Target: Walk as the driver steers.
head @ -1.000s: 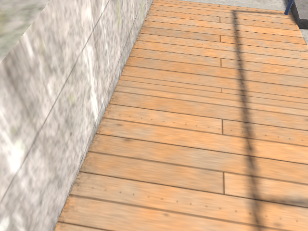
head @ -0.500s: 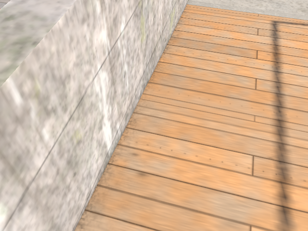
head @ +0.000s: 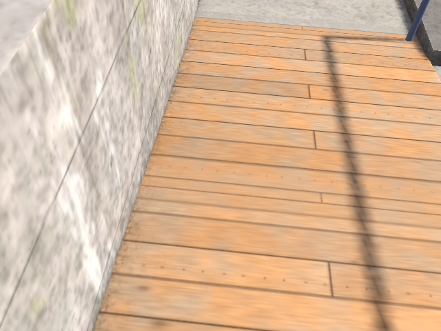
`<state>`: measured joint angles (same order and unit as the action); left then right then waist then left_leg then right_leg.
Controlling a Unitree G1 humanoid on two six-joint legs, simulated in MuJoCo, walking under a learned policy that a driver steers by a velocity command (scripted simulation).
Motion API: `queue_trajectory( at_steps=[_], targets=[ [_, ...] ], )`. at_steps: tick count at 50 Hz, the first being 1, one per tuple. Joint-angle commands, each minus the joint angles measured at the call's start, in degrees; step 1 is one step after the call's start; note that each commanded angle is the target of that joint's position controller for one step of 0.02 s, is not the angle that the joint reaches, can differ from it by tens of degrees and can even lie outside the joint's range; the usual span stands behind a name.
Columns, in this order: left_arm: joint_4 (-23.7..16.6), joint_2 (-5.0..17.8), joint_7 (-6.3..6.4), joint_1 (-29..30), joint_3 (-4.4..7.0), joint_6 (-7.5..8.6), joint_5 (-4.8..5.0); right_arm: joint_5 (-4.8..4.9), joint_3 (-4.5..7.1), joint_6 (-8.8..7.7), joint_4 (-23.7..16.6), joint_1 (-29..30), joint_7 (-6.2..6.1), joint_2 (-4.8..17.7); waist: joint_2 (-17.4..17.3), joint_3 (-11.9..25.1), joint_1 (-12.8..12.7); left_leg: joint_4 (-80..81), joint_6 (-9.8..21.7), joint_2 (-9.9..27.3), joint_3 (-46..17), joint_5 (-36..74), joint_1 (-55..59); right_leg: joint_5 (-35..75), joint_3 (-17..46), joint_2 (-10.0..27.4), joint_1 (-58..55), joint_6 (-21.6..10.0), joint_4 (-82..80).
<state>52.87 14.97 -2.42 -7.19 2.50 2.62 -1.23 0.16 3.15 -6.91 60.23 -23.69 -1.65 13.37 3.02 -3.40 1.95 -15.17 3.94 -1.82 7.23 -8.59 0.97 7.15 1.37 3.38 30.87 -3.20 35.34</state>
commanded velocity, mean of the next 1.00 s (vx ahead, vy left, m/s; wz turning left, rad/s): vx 0.50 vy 0.00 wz -0.28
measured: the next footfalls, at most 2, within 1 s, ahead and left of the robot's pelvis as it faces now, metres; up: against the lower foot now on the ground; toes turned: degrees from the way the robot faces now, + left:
right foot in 0.18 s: +0.22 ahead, -0.12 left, -0.04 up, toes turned -7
left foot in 0.70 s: +0.56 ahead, -0.06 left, -0.08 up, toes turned -18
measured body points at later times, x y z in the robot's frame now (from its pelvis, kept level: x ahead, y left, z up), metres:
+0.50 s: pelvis +0.27 -0.09 -0.04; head +0.30 -0.11 +0.41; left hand +0.30 +0.19 -0.17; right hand +0.34 -0.37 -0.17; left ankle +0.46 +0.04 -0.74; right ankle +0.19 -0.12 -0.78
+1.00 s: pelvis +0.56 -0.14 -0.08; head +0.58 -0.15 +0.37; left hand +0.75 +0.06 -0.21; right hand +0.44 -0.38 -0.22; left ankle +0.52 -0.05 -0.82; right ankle +0.64 -0.32 -0.78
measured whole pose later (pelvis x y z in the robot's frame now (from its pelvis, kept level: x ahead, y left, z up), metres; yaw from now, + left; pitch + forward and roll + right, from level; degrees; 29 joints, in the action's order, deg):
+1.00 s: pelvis +0.56 -0.14 -0.08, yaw -17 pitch +0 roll +1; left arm 53.2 14.3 -1.3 -7.7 2.5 3.3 -1.6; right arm 0.6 1.6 -5.8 58.2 -24.7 0.5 13.2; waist 1.3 -2.5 1.9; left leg -18.5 2.9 -4.6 0.5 -7.6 -3.3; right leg -1.2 1.0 3.5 32.7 -2.5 42.6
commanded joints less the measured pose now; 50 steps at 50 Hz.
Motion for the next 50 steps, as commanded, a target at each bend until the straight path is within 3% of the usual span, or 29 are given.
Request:
queue_trajectory(
  at_steps=[1, 5, 6, 8, 9, 10, 11, 12, 13, 14, 15, 16, 19, 20, 24, 29, 32, 34, 35, 36, 37, 38, 39, 40, 41, 43, 45, 46, 50],
  targets=[
    [-4.8, 1.8, -0.49, 6.0, -0.14, 0.45, -0.40, 0.09, 0.58, -0.68, -2.5, 0.4, -0.69, 6.4, -8.8, -2.6, 0.0, 4.6, 3.8, 14.6, -3.5, 17.3, -5.9, 6.2, -1.8, -0.4, -3.9, -1.2, -4.2],
    [-5.7, 3.1, -0.43, 7.9, 0.12, 0.68, -2.19, -0.06, 0.90, 0.20, -2.1, -0.6, -1.05, 8.2, -6.8, -3.7, -0.1, -3.1, 3.2, 16.6, -2.1, 26.3, 0.2, -5.7, -4.1, -2.0, -4.2, -3.7, -7.7],
    [-4.7, 3.6, -0.11, 5.6, 0.48, 0.87, -2.94, 0.08, 1.05, 0.32, -2.1, -0.6, -1.19, 9.0, -6.3, -2.9, -1.0, -8.6, 3.0, 17.0, -1.7, 33.1, 0.4, -9.4, -5.1, -3.4, -7.2, -4.4, -7.6],
    [0.6, 4.9, 0.55, -7.7, 1.64, 1.64, -2.85, -0.21, 1.42, 1.57, -3.0, 0.4, -1.01, 10.6, -4.4, 3.3, -5.8, -28.8, 1.5, 13.9, 1.5, 37.6, -1.4, -9.6, -6.8, -7.3, -20.2, -6.5, -12.3],
    [3.3, 9.3, 1.32, -17.0, 3.23, 2.08, -3.37, -0.24, 1.01, 1.54, -4.8, 1.0, -0.77, 9.2, 0.1, 8.8, -9.6, -47.6, -0.2, 11.3, 3.0, 22.3, -14.8, 2.4, 0.9, -0.7, -35.5, -9.7, -8.7],
    [0.8, 15.3, 1.88, -15.9, 4.50, 1.78, -2.61, 0.79, 0.32, 0.70, -7.9, -2.5, -0.15, 4.0, 13.8, 16.0, -5.4, -69.4, -3.1, 0.9, 2.1, -25.5, -36.6, 24.3, 26.8, 16.0, -52.4, -17.5, -6.7],
    [0.8, 17.8, 1.77, -21.4, 5.24, 0.82, 0.75, 0.24, 0.80, 0.59, -9.9, -0.6, -0.37, 7.4, 7.0, 22.9, -8.6, -72.9, -3.2, 0.1, -8.0, -25.7, -43.5, 27.7, 34.4, 18.4, -57.6, -24.2, -9.9],
    [0.7, 14.9, 2.54, -18.4, 4.99, 0.04, 1.18, 0.11, 0.42, 0.37, -10.8, 4.2, -0.47, 7.0, 3.8, 16.6, -7.9, -71.7, -3.1, 3.5, -10.7, -21.5, -48.4, 10.0, 32.0, 17.4, -52.3, -23.2, -13.5],
    [-0.3, 9.8, 2.56, -13.3, 3.78, -0.12, 1.48, -0.40, 0.39, 0.40, -10.5, 6.5, -0.58, 7.5, -1.9, 6.5, -5.9, -64.5, -3.0, 6.8, -10.7, -16.4, -46.6, 4.0, 26.1, 13.9, -40.3, -19.2, -16.9],
    [-1.2, 8.1, 2.53, -9.9, 3.08, 0.08, 0.94, -1.31, 0.56, 1.27, -10.5, 7.7, -0.41, 7.4, -2.7, 3.1, -3.5, -58.3, -3.1, 8.2, -10.9, -14.5, -42.0, 3.3, 23.6, 10.8, -31.8, -16.4, -18.6],
    [-1.4, 7.0, 2.80, -9.3, 2.44, 0.37, 1.31, -2.67, 0.63, 2.81, -9.8, 6.7, -0.18, 7.3, -3.4, 1.1, -1.5, -52.8, -3.8, 8.8, -10.7, -14.2, -37.1, 6.3, 21.1, 8.5, -25.5, -15.0, -20.1],
    [-1.2, 7.1, 2.55, -10.2, 2.40, 0.50, 1.11, -3.09, 0.74, 3.79, -10.0, 6.7, 0.39, 7.0, -3.4, 1.1, -1.2, -48.6, -3.9, 8.4, -10.3, -13.1, -34.3, 7.3, 19.2, 6.7, -23.2, -13.9, -21.2],
    [0.0, 10.0, 2.18, -13.0, 3.18, 1.71, 1.32, -2.47, 0.49, 4.20, -11.3, 9.0, 1.57, 5.4, -2.3, 1.9, -0.5, -39.2, -4.4, 6.7, -7.8, -3.5, -32.1, 18.8, 14.9, 4.0, -21.6, -12.1, -21.7],
    [0.5, 9.5, 2.21, -13.6, 3.16, 1.74, 1.73, -2.62, 0.30, 3.87, -11.9, 10.6, 1.91, 5.0, -1.0, 2.2, -0.9, -34.2, -4.3, 6.7, -7.5, 1.6, -31.4, 18.3, 13.3, 2.6, -21.4, -10.9, -22.1],
    [2.3, 6.3, 2.58, -17.7, 2.18, 1.83, 1.88, -1.51, -0.32, 2.99, -13.3, 17.5, 2.56, 4.8, 0.4, 1.6, -4.7, -21.3, -2.4, 4.8, -6.2, 18.0, -28.9, 15.1, 10.6, -0.6, -23.8, -5.9, -21.9],
    [4.3, 6.2, 3.78, -22.5, 1.41, 1.80, 0.08, -1.43, -0.96, 2.00, -15.0, 24.3, 2.72, 5.9, -0.4, -2.2, -7.8, -11.8, -1.6, 3.6, -7.1, 19.8, -30.7, 9.2, 14.3, 2.1, -29.3, -6.4, -16.5],
    [5.5, 7.3, 4.67, -24.0, 1.49, 2.20, -0.86, -1.34, -0.70, 0.95, -14.0, 21.9, 2.64, 7.5, -0.9, -3.5, -6.9, -7.9, -0.3, 3.1, -8.6, 13.7, -28.7, 14.9, 16.3, 3.7, -33.4, -6.5, -10.8],
    [6.2, 7.7, 4.46, -23.4, 1.42, 2.42, -0.84, -1.72, -0.12, 0.05, -10.9, 13.6, 2.15, 8.8, -2.4, -0.3, -3.6, -6.4, 1.3, 0.9, -7.2, 10.5, -19.9, 24.2, 14.9, 1.5, -34.3, -5.8, -0.2],
    [5.9, 7.7, 4.06, -20.7, 1.22, 2.60, -0.16, -2.15, 0.14, -0.60, -8.5, 4.7, 1.78, 9.2, -3.4, 4.3, 1.3, -8.2, 2.9, 3.3, -9.7, 18.2, -6.2, 21.2, 12.7, -0.8, -27.2, -5.5, 10.9],
    [4.0, 5.5, 3.88, -20.3, 0.54, 3.37, 0.88, -3.44, 0.83, -0.93, -7.5, -4.9, 1.35, 13.3, -9.9, 12.2, 4.5, -13.1, 6.8, 14.7, -21.7, 32.1, 9.3, -0.2, 8.4, -5.0, -14.9, -4.7, 29.0],
    [6.1, 3.0, 4.47, -30.3, 0.65, 3.19, 2.40, -2.00, 1.70, 0.68, -7.4, -6.7, 1.83, 15.4, -19.5, 20.6, 2.0, -14.9, 18.3, 29.4, -41.0, 36.8, 23.3, -45.4, 2.1, -12.7, 0.1, -1.3, 46.0],
    [5.7, 9.6, 4.85, -25.3, 1.61, 2.46, -0.15, 0.72, 2.02, 1.94, -7.0, -5.4, 1.82, 13.6, -12.7, 17.2, 3.5, -9.0, 20.7, 27.9, -45.9, 12.0, 18.7, -41.9, 2.7, -9.3, 8.9, -2.0, 47.4],
    [3.5, 9.0, 4.25, -16.2, 1.60, 2.47, -0.92, 0.52, 1.00, 2.13, -8.6, 0.4, 1.79, 9.7, -7.6, 6.9, 3.2, -4.1, 17.9, 23.4, -39.6, 0.7, 9.2, -35.8, 3.8, -5.9, 11.3, -1.7, 44.6],
    [2.3, 7.2, 3.38, -11.7, 1.40, 2.55, -0.94, -0.42, 0.19, 2.27, -9.1, 4.6, 1.79, 7.2, -4.0, 0.0, 1.5, -0.4, 14.7, 19.9, -34.1, 0.9, -1.2, -30.7, 3.5, -3.8, 8.9, -1.4, 37.7],
    [2.0, 6.0, 2.75, -10.4, 1.42, 1.89, -1.23, -0.83, -0.12, 2.01, -8.5, 4.8, 1.60, 6.9, -4.3, -2.4, -0.2, 1.0, 12.8, 17.9, -30.7, 6.1, -6.6, -28.6, 3.4, -2.4, 5.9, -0.6, 32.5],
    [2.8, 3.1, 2.13, -11.8, 0.87, 0.59, -1.78, -0.60, -0.23, 1.19, -7.0, 3.2, 1.66, 7.0, -5.8, -2.1, -2.2, 2.7, 10.8, 15.1, -25.8, 14.2, -11.7, -26.0, 1.7, -1.7, 0.1, 0.8, 26.3],
    [1.3, 2.0, 1.93, -9.4, 0.59, 0.50, -1.29, -0.37, 0.20, 0.21, -6.0, 1.5, 1.85, 8.4, -6.6, -1.1, -3.0, 3.6, 11.2, 14.8, -22.3, 22.9, -11.6, -21.4, 0.3, -0.8, 0.9, 1.2, 21.1],
    [0.0, 1.8, 1.50, -6.8, 0.58, 0.55, -0.73, -0.17, -0.08, 0.13, -6.0, 1.7, 2.00, 7.5, -7.5, -0.7, -3.1, 3.8, 10.4, 13.7, -19.8, 25.6, -11.7, -17.5, -0.5, -0.3, 1.0, 1.5, 17.0],
    [-3.1, 0.2, 0.47, 2.1, -0.28, 1.39, 0.12, 1.11, -0.62, -0.21, -5.0, 0.7, 2.10, 6.2, -7.6, -0.3, -1.1, 4.5, 6.3, 8.4, -12.8, 24.3, -15.7, 2.7, -4.6, -2.2, -8.3, 0.4, 0.6]
  ],
)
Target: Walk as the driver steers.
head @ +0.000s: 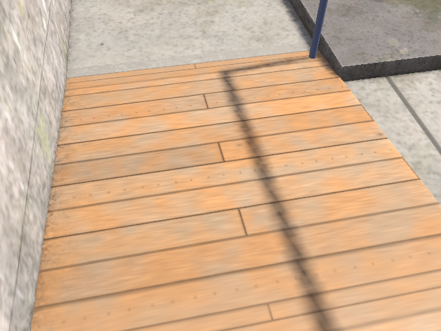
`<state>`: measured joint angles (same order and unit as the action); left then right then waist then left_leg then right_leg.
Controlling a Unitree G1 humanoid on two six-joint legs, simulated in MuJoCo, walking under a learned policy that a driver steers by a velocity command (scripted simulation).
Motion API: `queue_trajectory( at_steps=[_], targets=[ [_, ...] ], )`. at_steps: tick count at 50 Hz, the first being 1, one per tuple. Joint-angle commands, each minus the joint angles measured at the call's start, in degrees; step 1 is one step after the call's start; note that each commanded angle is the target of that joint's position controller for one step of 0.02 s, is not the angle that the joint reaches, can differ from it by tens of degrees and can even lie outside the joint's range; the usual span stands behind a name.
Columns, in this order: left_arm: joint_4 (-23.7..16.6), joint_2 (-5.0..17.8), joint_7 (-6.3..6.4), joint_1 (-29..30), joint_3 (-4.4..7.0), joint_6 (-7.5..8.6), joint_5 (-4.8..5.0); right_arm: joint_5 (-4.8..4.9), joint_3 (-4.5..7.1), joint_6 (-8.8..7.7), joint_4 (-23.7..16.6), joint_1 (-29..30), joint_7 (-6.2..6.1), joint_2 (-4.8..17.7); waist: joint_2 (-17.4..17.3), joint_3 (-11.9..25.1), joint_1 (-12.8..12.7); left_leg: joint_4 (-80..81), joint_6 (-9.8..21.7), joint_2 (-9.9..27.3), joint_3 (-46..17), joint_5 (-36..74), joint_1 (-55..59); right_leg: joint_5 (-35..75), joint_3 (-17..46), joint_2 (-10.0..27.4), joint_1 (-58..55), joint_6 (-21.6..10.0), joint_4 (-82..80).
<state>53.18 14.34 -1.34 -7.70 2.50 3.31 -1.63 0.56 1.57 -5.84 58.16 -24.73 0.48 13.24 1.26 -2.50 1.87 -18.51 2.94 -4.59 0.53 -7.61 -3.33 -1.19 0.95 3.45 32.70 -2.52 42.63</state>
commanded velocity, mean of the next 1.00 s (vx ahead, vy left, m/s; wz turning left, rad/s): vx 0.50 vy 0.00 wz -0.01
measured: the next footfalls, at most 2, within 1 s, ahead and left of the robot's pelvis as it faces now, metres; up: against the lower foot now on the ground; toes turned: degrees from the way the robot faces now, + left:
right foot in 0.20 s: +0.25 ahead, -0.12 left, -0.03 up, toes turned +0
left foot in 0.76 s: +0.53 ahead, +0.05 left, -0.07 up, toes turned +2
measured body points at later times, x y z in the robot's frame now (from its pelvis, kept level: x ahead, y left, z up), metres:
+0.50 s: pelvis +0.27 -0.06 -0.03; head +0.29 -0.08 +0.42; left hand +0.21 +0.20 -0.16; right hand +0.37 -0.32 -0.17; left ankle +0.37 +0.10 -0.72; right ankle +0.21 -0.12 -0.77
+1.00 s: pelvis +0.53 -0.01 -0.07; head +0.55 -0.01 +0.38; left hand +0.58 +0.25 -0.22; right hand +0.51 -0.27 -0.21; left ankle +0.50 +0.05 -0.81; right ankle +0.58 -0.16 -0.75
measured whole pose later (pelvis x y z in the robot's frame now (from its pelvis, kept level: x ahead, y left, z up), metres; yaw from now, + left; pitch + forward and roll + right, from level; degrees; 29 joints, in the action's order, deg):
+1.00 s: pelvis +0.53 -0.01 -0.07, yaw +1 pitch -1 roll +0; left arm 57.8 13.4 -0.6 -12.7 3.3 2.1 -2.2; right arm -0.6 2.1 -5.2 59.8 -22.2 0.4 12.9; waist 0.8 -2.9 0.4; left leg -19.7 4.4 -4.3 3.4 -6.2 -5.3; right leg -13.4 0.9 3.4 31.0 -2.2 56.2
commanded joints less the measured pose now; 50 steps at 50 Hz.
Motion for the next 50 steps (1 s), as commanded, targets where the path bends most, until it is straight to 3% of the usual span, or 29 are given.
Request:
queue_trajectory(
  at_steps=[1, 4, 6, 8, 9, 10, 11, 12, 13, 14, 15, 16, 18, 19, 21, 27, 32, 35, 37, 38, 39, 40, 41, 42, 43, 45, 48, 50],
  targets=[
    [-3.7, 1.4, -0.56, 4.0, -0.23, 0.77, 0.82, 0.79, 0.97, -1.24, -2.5, 0.9, -0.18, 6.6, -5.6, -1.9, -0.4, 8.0, 6.9, 11.5, -6.5, 20.9, -10.6, 12.8, -4.2, -2.4, -10.6, -0.1, -8.8],
    [-5.8, 2.9, -0.03, 7.9, -0.12, 0.94, 0.25, 0.12, 0.98, -1.03, -1.2, -1.3, -0.69, 7.1, -5.2, -3.8, 0.7, 6.0, 6.8, 13.9, -8.5, 20.8, -4.2, 10.7, -2.4, -1.7, -8.7, -0.4, -13.4],
    [-5.3, 4.4, 0.37, 7.8, 0.28, 1.07, -0.21, -1.21, 1.51, -0.24, -0.6, -2.1, -1.19, 8.8, -4.4, -3.8, 1.1, 2.5, 6.3, 14.9, -9.1, 24.1, 1.6, 5.1, -1.9, -1.8, -8.2, -1.4, -16.0],
    [-3.1, 5.9, 0.59, 0.9, 0.95, 2.02, -0.75, -1.33, 1.54, 0.24, 0.5, -2.5, -1.67, 8.7, -3.1, -1.4, -2.0, -7.8, 5.2, 13.9, -7.9, 30.6, 3.3, 3.1, -1.6, -2.6, -15.9, -2.6, -20.3],
    [-0.2, 7.3, 0.90, -6.6, 1.58, 2.74, -1.36, -1.13, 1.36, 0.32, 0.3, -2.8, -1.63, 8.1, -0.9, 2.9, -4.5, -17.2, 4.3, 11.1, -6.0, 29.4, 0.5, 7.1, -1.7, -2.5, -25.8, -3.5, -20.2],
    [1.6, 10.6, 1.40, -16.4, 2.31, 3.24, -2.54, -0.84, 0.86, 0.07, -1.8, -2.8, -1.66, 6.5, 3.9, 10.5, -7.7, -33.1, 3.2, 8.1, -3.4, 13.9, -10.0, 20.7, 7.0, 7.3, -40.7, -5.9, -15.1],
    [1.8, 12.9, 0.64, -19.4, 2.14, 3.08, -2.58, -1.11, 0.48, 0.24, -1.3, -9.6, -2.53, 2.0, 12.0, 15.7, -3.9, -50.8, 2.3, 1.6, -0.7, -30.5, -21.1, 45.1, 19.9, 19.3, -50.3, -8.4, -9.3],
    [2.7, 16.3, 0.43, -23.3, 3.71, 1.55, 1.52, -0.03, 1.02, 0.93, 0.0, -15.6, -2.96, 3.8, 14.5, 23.8, -6.6, -60.8, 1.8, -1.2, -2.5, -31.4, -31.7, 30.5, 33.2, 24.8, -57.3, -19.2, -13.9],
    [2.0, 11.7, 0.99, -18.2, 3.11, 0.80, 2.46, -1.58, 1.43, 1.48, -1.2, -7.1, -2.70, 6.4, 6.7, 14.8, -6.2, -61.4, 1.8, 3.4, -3.0, -25.0, -38.5, 4.7, 32.8, 20.8, -49.2, -18.6, -21.4],
    [0.3, 6.8, 0.94, -11.3, 1.64, 0.98, 1.98, -1.96, 1.79, 1.33, -3.5, 2.1, -1.82, 7.3, 2.8, 4.0, -5.6, -55.6, 1.7, 6.3, -3.6, -17.6, -37.8, -0.1, 25.1, 15.5, -37.9, -14.7, -25.8],
    [0.4, 5.8, 1.03, -8.4, 1.19, 1.11, 0.72, -2.00, 1.79, 1.50, -3.9, 4.2, -1.03, 6.0, 2.2, 0.1, -3.2, -50.2, 1.2, 7.8, -3.9, -13.6, -33.3, 5.9, 20.0, 12.6, -30.0, -12.3, -28.1],
    [0.8, 5.8, 1.45, -8.9, 1.17, 1.45, 0.73, -3.02, 1.90, 2.51, -3.3, 3.7, -0.39, 5.6, 2.5, -1.0, -1.7, -46.2, 0.4, 8.6, -3.7, -12.5, -29.0, 11.3, 16.8, 11.2, -26.0, -10.8, -29.1],
    [2.5, 5.0, 1.40, -11.5, 1.01, 2.49, 1.25, -3.34, 1.61, 3.78, -2.5, 2.9, 0.23, 3.6, 1.9, -0.2, -0.5, -42.5, -0.4, 8.4, -2.6, -10.0, -24.7, 20.0, 11.9, 8.3, -24.1, -8.6, -30.0],
    [3.0, 6.6, 1.41, -12.2, 1.42, 2.90, 1.61, -3.07, 1.57, 4.04, -2.9, 2.8, 0.48, 2.9, 3.3, 1.4, 0.5, -40.8, -0.7, 8.1, -2.0, -8.0, -25.4, 21.4, 11.1, 8.4, -25.7, -9.0, -30.2],
    [3.7, 6.2, 1.40, -13.9, 1.28, 3.11, 1.99, -2.90, 1.89, 4.18, -4.1, 7.2, 0.81, 3.8, 2.5, 0.8, -0.2, -36.0, -1.2, 9.1, -1.3, -3.0, -27.9, 23.4, 8.5, 7.5, -27.0, -9.2, -31.3],
    [6.2, 4.9, 1.90, -18.3, 0.37, 2.67, 1.85, -1.59, 0.75, 2.95, -8.1, 20.3, 1.30, 2.6, 2.6, -2.2, -3.6, -17.2, -0.6, 7.8, 1.6, 15.4, -25.0, 19.9, 3.9, 4.2, -26.7, -6.7, -32.2],
    [8.6, 5.3, 2.79, -22.9, 0.20, 2.26, 0.46, -1.67, 0.59, 2.11, -10.5, 26.4, 0.69, 4.3, 1.0, -5.1, -5.8, -9.6, 0.9, 7.7, 0.5, 13.6, -27.8, 18.7, 6.1, 7.2, -34.5, -8.0, -27.2],
    [9.3, 6.5, 3.21, -23.0, 0.59, 2.04, -0.22, -2.03, 1.13, 1.00, -9.6, 23.0, 0.41, 5.4, 0.4, -4.2, -4.5, -5.2, 2.7, 6.5, 0.4, 8.0, -22.4, 25.9, 6.7, 7.7, -37.1, -7.8, -19.2],
    [9.3, 6.9, 2.84, -21.4, 0.72, 1.87, 0.38, -3.02, 1.94, -0.14, -4.8, 10.4, 0.05, 6.5, -2.4, 1.7, 0.7, -2.0, 4.5, 4.1, 2.6, 11.1, -7.1, 30.9, 3.9, 3.7, -34.3, -6.7, -3.3],
    [8.1, 5.4, 2.72, -20.5, 0.28, 2.19, 1.17, -4.21, 2.78, -0.75, -2.3, 0.9, -0.33, 9.4, -5.0, 7.3, 4.0, -7.6, 6.7, 11.4, -3.7, 24.3, 9.1, 16.9, 2.2, 0.7, -21.5, -5.8, 11.3],
    [7.6, 0.8, 3.32, -24.9, -0.32, 2.38, 1.74, -4.99, 3.03, -0.83, -2.1, -3.8, 0.21, 12.9, -14.7, 14.6, 2.6, -13.2, 11.1, 27.1, -19.8, 47.2, 21.9, -34.0, -2.6, -7.5, -7.7, -4.1, 31.6],
    [8.7, 4.2, 3.84, -30.0, 0.82, 1.77, 2.70, -1.07, 4.25, 0.91, -1.2, -6.8, 0.35, 15.4, -15.3, 21.4, 3.8, -9.8, 20.5, 32.3, -33.1, 33.1, 30.0, -37.0, 0.6, -9.6, 4.2, -3.0, 40.3],
    [7.5, 6.1, 3.73, -21.6, 1.06, 1.42, 1.16, -0.39, 3.67, 1.69, -2.1, -1.3, 0.01, 11.2, -8.1, 11.1, 3.4, -3.3, 19.6, 29.1, -30.9, 13.9, 21.4, -30.8, 1.3, -5.1, 10.8, -2.7, 40.1],
    [5.3, 5.7, 2.96, -13.4, 1.24, 1.66, 0.61, -0.83, 2.50, 1.48, -3.5, 4.6, 0.12, 7.3, -4.4, 1.9, 2.8, 1.2, 15.9, 24.7, -24.3, 11.0, 10.0, -24.3, 2.0, -2.6, 9.5, -2.2, 34.1],
    [5.0, 4.6, 2.20, -11.7, 1.44, 1.37, 0.39, -1.77, 1.99, 1.32, -3.5, 7.4, -0.01, 6.1, -3.2, -1.4, 0.2, 3.6, 13.3, 21.8, -20.1, 14.3, 2.0, -20.7, 2.3, -1.2, 4.9, -1.5, 28.7],
    [5.9, 1.8, 1.05, -14.1, 1.10, -0.43, -1.00, -1.45, 1.44, 0.64, -2.5, 6.7, -0.40, 5.1, -4.4, -1.8, -3.0, 6.0, 11.0, 19.0, -14.8, 18.6, -5.6, -18.5, 1.7, 0.0, -3.0, -0.1, 21.9],
    [4.4, 0.9, 0.59, -11.2, 1.15, -1.53, -0.76, -0.98, 1.77, -0.51, -1.4, 3.9, -0.15, 6.8, -4.3, -1.7, -4.1, 7.7, 10.7, 17.3, -10.8, 23.6, -6.5, -12.1, 0.1, 0.6, -2.2, 0.6, 15.4],
    [2.2, 0.9, 0.26, -5.7, 1.01, -1.30, -0.36, -0.82, 1.48, -0.49, -0.9, 2.7, -0.24, 6.3, -4.3, -2.8, -3.4, 8.5, 9.6, 15.3, -7.7, 25.3, -6.5, -5.0, -1.0, 1.2, -1.2, 0.9, 7.7]
  ],
)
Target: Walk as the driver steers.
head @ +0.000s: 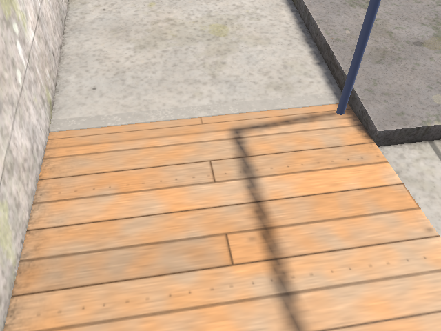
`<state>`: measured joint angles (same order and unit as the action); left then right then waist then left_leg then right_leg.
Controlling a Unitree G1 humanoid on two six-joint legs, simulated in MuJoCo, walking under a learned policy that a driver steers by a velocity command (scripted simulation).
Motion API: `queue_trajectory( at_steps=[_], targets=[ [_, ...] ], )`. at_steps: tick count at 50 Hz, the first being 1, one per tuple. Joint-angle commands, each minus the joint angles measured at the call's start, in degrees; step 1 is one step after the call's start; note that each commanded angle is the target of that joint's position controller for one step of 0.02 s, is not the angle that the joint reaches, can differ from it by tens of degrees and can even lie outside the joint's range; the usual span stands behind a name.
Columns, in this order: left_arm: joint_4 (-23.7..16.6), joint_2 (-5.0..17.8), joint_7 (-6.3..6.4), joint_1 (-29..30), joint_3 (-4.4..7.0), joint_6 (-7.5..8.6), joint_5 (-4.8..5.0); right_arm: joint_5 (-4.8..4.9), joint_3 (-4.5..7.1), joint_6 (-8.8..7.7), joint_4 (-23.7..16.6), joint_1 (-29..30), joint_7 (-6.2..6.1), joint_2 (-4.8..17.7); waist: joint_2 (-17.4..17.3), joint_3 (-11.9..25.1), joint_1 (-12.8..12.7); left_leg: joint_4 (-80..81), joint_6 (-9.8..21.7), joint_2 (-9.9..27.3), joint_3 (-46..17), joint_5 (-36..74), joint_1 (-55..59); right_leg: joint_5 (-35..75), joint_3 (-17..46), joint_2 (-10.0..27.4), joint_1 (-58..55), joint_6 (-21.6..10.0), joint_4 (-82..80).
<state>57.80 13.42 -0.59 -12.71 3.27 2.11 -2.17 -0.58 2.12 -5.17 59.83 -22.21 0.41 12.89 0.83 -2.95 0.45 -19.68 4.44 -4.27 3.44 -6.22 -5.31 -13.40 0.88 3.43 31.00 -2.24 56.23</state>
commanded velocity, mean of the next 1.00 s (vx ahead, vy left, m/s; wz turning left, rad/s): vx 0.50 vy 0.00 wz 0.39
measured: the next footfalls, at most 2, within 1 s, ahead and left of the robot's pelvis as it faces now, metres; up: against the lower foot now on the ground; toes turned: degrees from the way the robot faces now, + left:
right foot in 0.28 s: +0.29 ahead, -0.13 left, -0.03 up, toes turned +1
left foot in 0.82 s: +0.50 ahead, +0.11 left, -0.06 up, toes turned +23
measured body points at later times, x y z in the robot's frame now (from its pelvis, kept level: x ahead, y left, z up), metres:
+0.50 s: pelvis +0.26 -0.05 -0.03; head +0.28 -0.06 +0.42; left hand +0.27 +0.22 -0.17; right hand +0.32 -0.31 -0.18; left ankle +0.24 +0.09 -0.70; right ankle +0.25 -0.13 -0.78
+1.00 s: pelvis +0.48 +0.06 -0.07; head +0.50 +0.09 +0.38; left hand +0.43 +0.33 -0.21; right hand +0.65 -0.17 -0.20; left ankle +0.46 +0.09 -0.81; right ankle +0.54 -0.10 -0.73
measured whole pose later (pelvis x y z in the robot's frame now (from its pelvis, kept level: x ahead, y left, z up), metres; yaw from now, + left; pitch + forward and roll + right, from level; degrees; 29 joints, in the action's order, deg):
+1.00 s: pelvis +0.48 +0.06 -0.07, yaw +27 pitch +0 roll -1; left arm 50.6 14.1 0.1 -12.5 3.0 2.9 -3.2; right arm 0.1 4.5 -1.7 53.5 -15.2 -0.2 14.8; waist 1.2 -4.4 -0.2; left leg -24.8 10.1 -7.7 0.3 -5.2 -11.9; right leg -21.0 0.4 5.7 27.2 2.6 62.3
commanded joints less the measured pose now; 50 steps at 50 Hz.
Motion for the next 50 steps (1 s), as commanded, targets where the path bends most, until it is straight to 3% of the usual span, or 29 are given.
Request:
queue_trajectory(
  at_steps=[1, 5, 9, 11, 13, 14, 15, 16, 17, 18, 19, 21, 25, 28, 30, 35, 38, 39, 40, 41, 42, 43, 44, 45, 47, 48, 50],
  targets=[
    [-3.4, 1.5, -0.73, 1.7, -0.01, 0.25, 0.39, 0.46, 0.71, -1.11, -2.5, -0.1, -0.22, 6.1, -4.2, -2.5, -1.5, 9.7, 7.3, 13.7, -9.0, 24.2, -5.0, 11.5, -1.7, 1.1, -0.6, 0.4, -10.2],
    [-6.0, 1.4, -1.10, 9.6, -0.81, 1.12, 1.25, 0.72, 0.37, -0.98, -0.9, -4.0, -0.50, 5.9, -4.5, -3.1, 1.5, 9.7, 5.6, 12.7, -7.4, 21.1, -3.0, 22.8, -3.8, -0.6, -4.5, -0.5, -22.0],
    [-9.0, 3.5, -0.54, 15.0, -0.57, 1.90, 1.01, -0.51, 0.54, -0.28, 1.1, -8.1, -1.32, 6.5, -3.2, -5.3, 3.3, 5.0, 6.3, 15.7, -11.5, 22.2, 5.5, 18.3, -1.6, -0.2, -1.1, -1.1, -28.2],
    [-8.7, 4.9, -0.21, 12.6, -0.08, 2.71, 0.81, -1.08, 1.08, 0.08, 1.0, -7.7, -1.73, 7.9, -2.9, -4.6, 2.3, -0.1, 6.0, 16.0, -13.2, 26.0, 8.1, 14.1, -0.5, -0.7, -4.1, -1.5, -31.7],
    [-5.3, 6.0, 0.18, 2.5, 0.60, 4.04, 0.20, -0.64, 1.38, 0.33, 0.7, -6.2, -1.57, 8.4, -0.9, 0.3, -1.7, -13.1, 4.7, 12.3, -12.0, 30.6, 6.4, 15.6, -1.9, -2.5, -17.5, -2.6, -36.0],
    [-3.2, 8.2, 0.56, -5.7, 1.24, 4.99, -0.91, 0.13, 1.19, 0.10, -0.2, -5.8, -1.34, 7.3, 1.4, 5.7, -4.7, -24.6, 4.0, 8.9, -10.4, 21.8, -2.9, 23.9, 0.6, 1.5, -32.0, -3.9, -32.7],
    [-3.2, 12.7, 0.87, -14.0, 1.90, 5.40, -2.29, 1.15, 0.57, -0.21, -2.5, -6.4, -1.75, 4.1, 8.7, 14.7, -7.0, -42.7, 2.8, 3.7, -5.8, -8.1, -14.4, 39.9, 13.8, 16.6, -45.7, -6.4, -28.3],
    [-3.4, 15.0, 0.24, -14.1, 2.81, 3.77, -0.34, 2.61, 1.07, 0.49, -1.3, -14.9, -2.63, 3.0, 14.4, 22.1, -3.8, -55.1, 1.7, -0.8, -4.1, -30.3, -24.6, 42.2, 26.1, 25.3, -53.0, -13.0, -27.9],
    [-4.4, 11.9, 0.23, -11.0, 2.64, 2.56, 1.69, 0.92, 1.77, 1.45, -1.2, -10.8, -2.87, 6.1, 8.7, 17.6, -4.5, -57.6, 1.5, 2.6, -5.3, -26.4, -30.0, 21.9, 26.5, 23.2, -46.9, -14.2, -33.4],
    [-5.5, 6.8, 0.31, -5.9, 1.23, 2.59, 1.58, -0.02, 2.03, 1.79, -2.3, -4.1, -2.13, 6.0, 4.4, 6.8, -4.1, -55.6, 1.2, 5.1, -5.9, -21.2, -31.4, 12.7, 20.6, 19.0, -36.8, -12.0, -38.3],
    [-6.1, 5.1, 0.48, -2.4, 0.65, 2.75, 0.82, -0.28, 2.14, 2.05, -3.1, -1.5, -1.33, 4.6, 3.5, 1.4, -2.6, -51.3, 0.7, 7.0, -6.4, -16.7, -29.2, 12.3, 15.9, 16.7, -28.6, -9.9, -41.7],
    [-5.4, 4.9, 1.32, -2.8, 0.53, 3.52, 1.05, -1.58, 2.27, 3.73, -3.1, -1.2, -0.13, 2.9, 4.0, -1.3, 0.0, -46.5, -0.2, 8.7, -6.3, -13.5, -24.9, 17.9, 9.1, 13.9, -21.9, -7.8, -44.1],
    [-4.2, 5.3, 1.37, -5.5, 0.79, 5.33, 1.83, -1.36, 2.39, 4.82, -5.6, 2.8, 1.05, 1.7, 3.2, -0.3, 1.6, -40.0, -0.5, 9.6, -4.9, -3.5, -27.6, 29.2, 0.4, 12.2, -23.3, -7.2, -45.0],
    [-3.6, 4.6, 1.54, -6.1, 0.46, 5.41, 1.85, -0.91, 1.85, 4.23, -8.7, 9.6, 2.01, 1.1, 3.5, -1.7, 1.1, -28.5, -0.4, 9.4, -2.6, 7.5, -26.8, 29.7, -5.8, 9.6, -22.0, -6.3, -45.1],
    [-3.2, 5.3, 1.58, -7.1, 0.48, 5.54, 1.91, -0.62, 1.24, 3.79, -10.4, 13.9, 2.51, 0.6, 3.4, -1.9, 0.0, -21.1, 0.2, 8.3, -0.2, 14.1, -23.8, 29.5, -8.6, 9.1, -21.7, -5.5, -45.0],
    [-1.3, 7.1, 2.27, -11.6, 0.93, 4.59, 1.59, -1.65, 1.17, 3.61, -13.3, 20.0, 2.77, 2.7, 2.5, -3.7, -1.9, -13.1, 2.7, 7.7, 1.3, 10.9, -24.9, 32.0, -10.3, 12.4, -31.2, -5.0, -40.9],
    [-0.8, 8.7, 2.73, -12.7, 1.42, 3.20, 1.19, -2.52, 1.90, 3.29, -12.7, 17.8, 2.43, 4.1, 1.9, -1.7, -0.9, -10.8, 5.1, 3.3, 4.4, 1.5, -20.4, 48.1, -12.8, 12.3, -36.2, -4.1, -30.0],
    [-1.0, 9.8, 2.77, -12.5, 1.74, 2.61, 1.03, -2.82, 2.31, 3.04, -11.4, 13.3, 2.23, 4.6, 3.0, 0.7, 0.7, -9.7, 6.0, 2.0, 4.1, -0.8, -14.8, 48.8, -13.0, 12.6, -35.1, -3.6, -22.5],
    [-1.4, 10.0, 2.58, -11.8, 1.81, 2.14, 1.04, -3.03, 3.13, 2.57, -9.0, 6.9, 1.65, 5.9, 1.9, 4.1, 3.4, -7.0, 7.3, 0.3, 4.0, 0.7, -7.1, 45.3, -14.2, 11.6, -32.6, -2.6, -11.6],
    [-3.0, 9.2, 2.27, -10.8, 1.59, 2.01, 1.18, -3.49, 4.61, 2.14, -6.7, -1.3, 0.84, 9.9, -2.5, 8.9, 7.1, -6.7, 10.5, 5.6, -3.1, 6.8, 6.5, 30.8, -15.3, 9.0, -21.1, -0.9, 6.1],
    [-6.8, 4.1, 1.56, -13.5, 1.01, 2.28, 1.79, -1.89, 6.16, 2.68, -8.8, 1.1, 0.27, 16.7, -17.1, 14.7, 2.9, -6.5, 19.1, 24.3, -31.4, 22.8, 24.0, -20.6, -14.7, -2.9, 3.2, 3.0, 28.0],
    [-7.6, 8.1, 1.56, -9.6, 1.49, 2.48, -0.11, 1.26, 5.81, 2.97, -8.6, -3.2, 0.40, 16.7, -4.2, 15.7, 5.0, -5.7, 19.3, 24.5, -35.2, 35.2, 21.5, -20.9, -1.2, -0.7, 5.3, 3.0, 25.5],
    [-10.3, 6.4, 1.17, -4.6, 1.07, 2.92, 1.31, 0.55, 5.84, 3.86, -7.8, -2.2, -0.38, 16.7, -9.8, 11.3, 5.8, -0.4, 21.8, 24.4, -34.5, 19.4, 19.2, -18.1, -0.2, -1.6, 11.8, 3.7, 25.3],
    [-9.6, 7.3, 1.18, -3.6, 0.95, 3.19, 1.01, 0.89, 4.76, 4.29, -8.1, 1.9, -0.72, 11.8, -3.2, 2.7, 3.3, 3.8, 18.5, 22.0, -30.1, 10.9, 9.6, -12.2, 0.5, 2.2, 11.5, 3.8, 17.3],
    [-8.4, 7.3, 1.01, -4.9, 1.09, 1.51, -1.21, 0.86, 3.89, 3.74, -9.1, 6.0, -1.11, 8.9, -1.0, 0.2, -0.6, 5.3, 15.2, 17.4, -25.5, 17.4, 0.1, -9.3, 0.8, 3.7, 3.3, 4.8, 9.5],
    [-8.3, 6.8, 0.82, -5.3, 1.13, 0.60, -1.64, 1.06, 3.90, 3.10, -9.3, 5.7, -1.02, 9.3, -0.2, 0.8, -1.3, 5.5, 14.2, 16.0, -23.4, 20.3, -1.8, -8.5, 1.0, 3.8, 0.5, 5.3, 6.5],
    [-9.3, 5.3, 0.43, -2.9, 0.68, 0.34, -1.62, 0.92, 4.30, 1.69, -8.7, 4.9, -0.90, 10.5, 0.3, 1.7, -1.3, 6.2, 12.6, 12.6, -20.2, 24.1, -3.3, -3.0, 0.3, 3.0, -0.9, 5.4, 1.5]
  ],
)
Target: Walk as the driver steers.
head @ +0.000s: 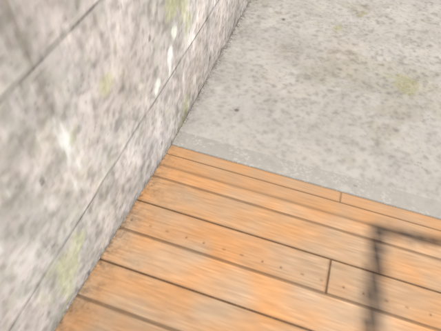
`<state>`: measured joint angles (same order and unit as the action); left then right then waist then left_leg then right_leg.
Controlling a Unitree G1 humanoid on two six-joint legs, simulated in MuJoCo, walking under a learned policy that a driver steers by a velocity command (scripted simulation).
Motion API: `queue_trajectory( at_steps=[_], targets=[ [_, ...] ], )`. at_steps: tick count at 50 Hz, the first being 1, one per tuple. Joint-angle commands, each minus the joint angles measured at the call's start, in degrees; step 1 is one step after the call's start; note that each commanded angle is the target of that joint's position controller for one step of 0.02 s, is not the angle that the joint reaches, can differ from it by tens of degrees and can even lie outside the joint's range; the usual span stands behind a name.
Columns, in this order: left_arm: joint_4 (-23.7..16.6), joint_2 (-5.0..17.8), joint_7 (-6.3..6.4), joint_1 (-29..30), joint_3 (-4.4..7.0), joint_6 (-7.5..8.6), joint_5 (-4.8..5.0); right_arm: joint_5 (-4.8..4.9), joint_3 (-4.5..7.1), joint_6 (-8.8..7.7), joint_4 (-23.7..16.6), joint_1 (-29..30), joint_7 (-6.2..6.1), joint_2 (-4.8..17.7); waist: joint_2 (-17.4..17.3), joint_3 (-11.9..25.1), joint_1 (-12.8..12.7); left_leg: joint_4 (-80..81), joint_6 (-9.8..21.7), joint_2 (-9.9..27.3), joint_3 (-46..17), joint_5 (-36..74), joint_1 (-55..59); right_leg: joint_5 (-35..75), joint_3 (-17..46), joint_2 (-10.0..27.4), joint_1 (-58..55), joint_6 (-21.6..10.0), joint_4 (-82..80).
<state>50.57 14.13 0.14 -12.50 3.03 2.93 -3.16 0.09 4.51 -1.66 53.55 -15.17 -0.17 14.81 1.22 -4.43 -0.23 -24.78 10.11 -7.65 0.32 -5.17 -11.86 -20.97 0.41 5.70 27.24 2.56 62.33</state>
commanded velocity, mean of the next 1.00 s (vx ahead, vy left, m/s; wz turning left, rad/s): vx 0.50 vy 0.00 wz -0.18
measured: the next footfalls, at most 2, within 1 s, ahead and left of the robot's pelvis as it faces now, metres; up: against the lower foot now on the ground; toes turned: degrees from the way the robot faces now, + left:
right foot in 0.40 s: +0.37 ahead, -0.11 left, -0.05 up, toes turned +4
left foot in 0.92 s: +0.66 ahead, +0.05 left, -0.08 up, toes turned -21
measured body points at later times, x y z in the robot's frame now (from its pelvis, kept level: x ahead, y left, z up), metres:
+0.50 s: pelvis +0.29 -0.05 -0.05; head +0.31 -0.05 +0.39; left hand +0.40 +0.21 -0.17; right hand +0.29 -0.31 -0.20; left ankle +0.14 +0.05 -0.65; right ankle +0.33 -0.11 -0.78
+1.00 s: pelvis +0.56 -0.03 -0.08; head +0.59 -0.02 +0.37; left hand +0.61 +0.26 -0.22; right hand +0.68 -0.33 -0.16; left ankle +0.63 +0.06 -0.81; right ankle +0.38 -0.10 -0.73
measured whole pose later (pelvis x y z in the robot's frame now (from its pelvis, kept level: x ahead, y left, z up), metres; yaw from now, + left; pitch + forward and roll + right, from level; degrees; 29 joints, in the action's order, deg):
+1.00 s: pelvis +0.56 -0.03 -0.08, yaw -18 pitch +1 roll -1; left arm 52.2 17.3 0.6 -24.8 4.9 3.0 -1.0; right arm -1.7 1.6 -5.4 44.3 -4.6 -1.2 15.9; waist 1.0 -1.8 -5.6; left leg -31.0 1.7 -1.4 -3.1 -5.9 -19.5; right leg -30.2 7.6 -8.4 14.4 -4.9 61.0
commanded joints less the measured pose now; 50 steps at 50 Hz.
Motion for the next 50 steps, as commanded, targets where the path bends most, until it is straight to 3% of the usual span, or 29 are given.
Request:
queue_trajectory(
  at_steps=[1, 3, 5, 9, 11, 14, 16, 17, 18, 19, 20, 21, 22, 23, 24, 25, 26, 28, 30, 36, 39, 42, 44, 45, 46, 47, 48, 49, 50],
  targets=[
    [-3.0, 4.3, -0.38, -1.8, 0.82, -0.58, -0.27, 0.23, 2.31, -2.13, -2.1, -2.8, -0.16, 9.9, -1.8, 3.8, -0.7, 11.5, 6.5, 15.2, -16.7, 22.7, 3.3, 7.9, 0.6, 0.3, 3.4, 0.7, -7.3],
    [-4.6, 5.3, -0.44, 2.5, 0.97, -0.49, 0.36, 0.37, 2.36, -2.29, -1.6, -5.0, 0.06, 9.3, -2.9, 3.3, 0.9, 11.7, 4.7, 13.6, -16.3, 22.0, 4.5, 14.6, 0.7, -0.2, 5.7, 0.7, -12.6],
    [-5.8, 5.8, -1.10, 6.7, 0.95, 0.20, 0.45, 0.69, 1.59, -1.84, -0.8, -8.5, -0.25, 6.8, -3.9, 2.3, 3.0, 12.0, 2.6, 11.7, -16.2, 18.4, 6.4, 20.7, 0.9, -1.3, 7.3, 0.3, -17.6],
    [-7.2, 4.6, -1.82, 12.0, -0.17, 1.33, 0.78, -0.27, 0.94, -2.37, -0.2, -11.0, -1.01, 5.4, -4.2, 0.9, 4.8, 10.1, 0.3, 11.4, -14.4, 18.0, 8.2, 31.1, 0.5, -2.0, 6.4, -1.0, -27.7],
    [-8.4, 4.1, -2.10, 15.3, -0.75, 1.69, 0.96, -0.64, 0.50, -2.88, 0.5, -12.9, -1.51, 4.9, -4.4, 0.0, 6.2, 8.4, -0.6, 12.2, -14.3, 16.8, 8.4, 34.1, -0.1, -2.8, 5.0, -2.0, -31.8],
    [-9.5, 5.4, -2.64, 16.4, -0.88, 2.12, 1.47, -1.19, 0.53, -3.82, 1.6, -14.0, -2.54, 5.7, -4.3, -1.6, 6.4, 5.3, -0.7, 14.8, -14.5, 16.8, 11.8, 32.3, 1.0, -2.5, 5.2, -4.9, -36.4],
    [-8.9, 6.3, -2.55, 14.1, -0.66, 2.67, 1.40, -1.85, 0.41, -4.24, 2.6, -14.4, -2.76, 5.9, -2.3, -2.0, 5.7, 1.7, -1.5, 15.0, -12.5, 26.0, 14.2, 26.7, 0.2, -4.3, 2.5, -6.9, -38.8],
    [-7.5, 6.9, -2.22, 10.2, -0.22, 3.00, 1.29, -2.43, 0.13, -4.10, 2.6, -14.0, -2.61, 6.1, -3.1, -0.6, 4.0, -4.6, -1.9, 15.1, -12.3, 32.2, 13.6, 23.3, 0.4, -5.0, -2.4, -8.0, -39.4],
    [-4.9, 8.1, -1.82, 3.0, 0.35, 3.41, 1.22, -2.71, 0.03, -4.09, 2.8, -13.5, -2.36, 6.5, -1.6, 2.8, 1.3, -12.9, -2.2, 13.9, -10.7, 38.2, 14.8, 22.1, -1.0, -7.3, -8.0, -9.1, -39.4],
    [-1.9, 8.5, -1.41, -6.6, 0.74, 4.01, 0.61, -2.26, -0.20, -4.09, 2.4, -11.0, -2.10, 6.5, -0.7, 6.7, -3.5, -25.4, -2.7, 11.9, -7.9, 36.5, 9.2, 27.0, -0.1, -6.6, -19.2, -10.9, -39.7],
    [-0.2, 12.3, -0.89, -16.3, 1.77, 4.01, -0.46, -1.21, -0.84, -4.61, 0.5, -9.2, -1.92, 4.5, 5.2, 13.8, -7.5, -47.7, -4.0, 7.4, -3.2, 12.9, -5.0, 43.6, 10.4, 3.7, -35.4, -15.6, -31.8],
    [-1.0, 13.3, -1.54, -16.1, 1.62, 3.24, 0.25, -0.82, -0.77, -5.10, 0.4, -16.0, -2.22, 2.9, 12.4, 19.7, -2.0, -63.8, -6.4, 0.8, 0.8, -31.4, -19.2, 71.6, 29.6, 17.0, -46.6, -21.8, -27.8],
    [-1.0, 16.2, -1.44, -15.1, 3.46, 2.02, 3.30, -1.02, -0.54, -4.10, 0.0, -18.1, -2.18, 6.6, 13.4, 25.2, -3.8, -68.6, -7.8, 1.8, -1.8, -27.4, -30.6, 38.8, 44.0, 20.1, -51.2, -31.4, -36.4],
    [-3.6, 11.1, -1.06, -8.1, 2.60, 1.37, 3.48, -2.34, -0.59, -3.85, -1.5, -8.3, -2.11, 8.1, 2.0, 13.6, -3.8, -64.3, -8.2, 6.6, -4.3, -20.5, -33.6, 21.6, 38.7, 15.8, -40.4, -27.7, -42.4],
    [-3.5, 8.4, -0.98, -4.0, 1.61, 1.06, 2.82, -2.42, -0.68, -3.95, -3.7, -1.5, -1.35, 7.6, -1.5, 4.3, -2.6, -55.6, -8.7, 8.5, -4.3, -16.4, -30.8, 20.7, 32.0, 12.2, -27.7, -24.0, -45.4],
    [-2.7, 8.1, -0.81, -4.1, 1.25, 1.28, 2.08, -2.65, -0.77, -3.31, -4.8, 0.2, -1.00, 6.5, -3.5, 1.0, -0.4, -49.9, -9.6, 9.6, -4.2, -15.7, -26.5, 28.4, 29.1, 9.5, -20.3, -22.1, -46.1],
    [-2.2, 9.0, -0.59, -5.4, 1.34, 1.83, 2.33, -3.12, -1.01, -2.10, -5.0, -0.5, -0.69, 5.2, -3.3, 0.3, 1.0, -44.4, -10.4, 10.5, -4.1, -15.6, -22.4, 32.2, 26.6, 7.4, -15.9, -20.6, -46.5],
    [-1.1, 10.2, -1.09, -6.5, 1.64, 2.95, 2.48, -3.36, -1.52, -0.72, -5.3, -2.0, -0.40, 2.9, 0.0, 1.9, 2.6, -37.9, -10.9, 10.1, -2.2, -14.2, -17.7, 38.1, 22.6, 4.0, -12.6, -18.8, -46.8],
    [-0.8, 11.2, -1.24, -7.4, 2.03, 3.33, 2.92, -2.98, -1.51, -0.42, -6.9, 1.0, -0.17, 3.0, 1.4, 2.9, 2.5, -30.5, -11.4, 10.2, -1.3, -9.2, -17.2, 40.3, 20.3, 2.3, -12.4, -17.8, -47.6],
    [0.8, 9.6, -0.20, -15.5, 2.36, 1.42, 3.89, -1.88, -2.15, -1.03, -12.2, 15.7, 0.59, 2.7, 3.4, 3.4, -4.0, -12.4, -12.2, 8.8, -1.1, 7.2, -19.3, 38.9, 19.8, -1.7, -20.3, -11.6, -45.4],
    [0.9, 9.8, 0.22, -17.9, 2.75, 0.87, 2.86, -1.58, -2.55, -1.56, -14.0, 20.2, 0.29, 3.6, 3.9, 2.0, -5.7, -5.5, -12.3, 7.7, -2.6, 6.9, -20.1, 36.7, 23.9, -1.2, -24.6, -11.8, -42.8],
    [-0.2, 9.9, 0.69, -15.8, 3.14, 0.70, 2.26, -1.21, -2.26, -2.80, -13.7, 18.7, 0.05, 5.9, 4.9, 2.2, -4.4, 0.1, -11.4, 7.5, -5.4, 4.9, -13.9, 33.7, 27.3, -1.4, -24.9, -11.5, -38.6],
    [-0.9, 10.4, 0.49, -13.5, 3.50, 1.07, 2.30, -1.03, -1.43, -4.09, -11.4, 11.1, -0.46, 8.3, 3.1, 4.1, -0.8, 2.1, -9.5, 7.1, -5.9, 3.8, -2.3, 37.0, 27.9, -3.2, -21.2, -10.1, -31.2],
    [-1.1, 10.4, 0.02, -13.0, 3.44, 1.70, 2.86, -2.01, -0.88, -5.22, -9.6, 4.2, -0.88, 10.7, -1.0, 7.8, 2.4, 4.0, -8.1, 10.2, -7.6, 6.2, 7.2, 34.9, 24.3, -6.7, -18.0, -9.1, -20.9],
    [-2.4, 7.0, -0.18, -14.0, 2.56, 2.07, 4.01, -3.70, -0.02, -5.62, -8.5, -4.2, -1.60, 14.3, -8.5, 14.5, 4.8, 0.6, -5.4, 21.7, -16.5, 7.4, 20.3, 17.6, 17.7, -9.5, -9.6, -8.5, -6.9],
    [-2.5, 4.1, 0.53, -22.0, 1.97, 1.66, 5.17, -3.58, 1.16, -4.44, -9.4, -5.4, -2.02, 18.4, -14.5, 18.0, 1.3, 2.1, 2.4, 34.9, -35.2, 9.5, 26.5, -18.4, 8.9, -16.6, 2.0, -8.0, 6.0],
    [-1.4, 9.3, 1.00, -18.8, 2.85, 1.06, 1.08, -1.42, 0.67, -3.54, -8.1, -8.5, -1.34, 13.9, -7.7, 11.9, 2.9, 0.4, 1.2, 33.0, -34.0, 11.5, 20.6, -18.0, 7.9, -11.2, 6.1, -8.5, 5.8],
    [-1.8, 8.7, 0.90, -17.1, 2.92, 0.57, 1.74, -1.19, 0.77, -3.16, -7.8, -5.7, -1.62, 12.9, -14.0, 10.7, 2.3, 3.7, 4.1, 33.4, -36.6, -3.0, 19.0, -11.9, 6.6, -10.6, 9.9, -8.3, 9.6],
    [-1.6, 9.4, 0.24, -12.8, 2.87, 0.16, 0.84, -1.16, -0.14, -3.20, -8.9, -1.9, -1.55, 8.5, -7.8, 4.6, 2.1, 7.7, 2.1, 28.5, -30.2, -8.4, 11.4, -6.1, 6.7, -7.6, 10.2, -7.7, 6.9]
  ],
)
